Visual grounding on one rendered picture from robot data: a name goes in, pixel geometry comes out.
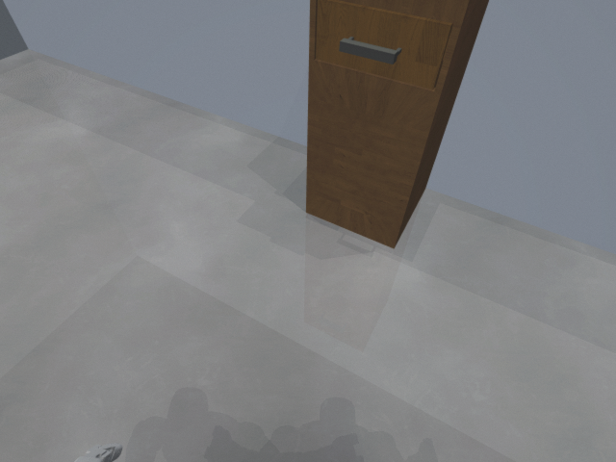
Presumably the robot left hand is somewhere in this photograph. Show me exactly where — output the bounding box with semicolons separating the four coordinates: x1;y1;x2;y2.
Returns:
74;443;122;462

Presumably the drawer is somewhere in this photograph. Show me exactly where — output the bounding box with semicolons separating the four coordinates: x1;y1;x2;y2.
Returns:
316;0;454;90

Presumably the handle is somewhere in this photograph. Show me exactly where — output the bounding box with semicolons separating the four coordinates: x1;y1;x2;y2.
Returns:
339;37;402;64

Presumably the cabinet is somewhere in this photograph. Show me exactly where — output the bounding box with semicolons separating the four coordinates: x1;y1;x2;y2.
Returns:
306;0;489;248

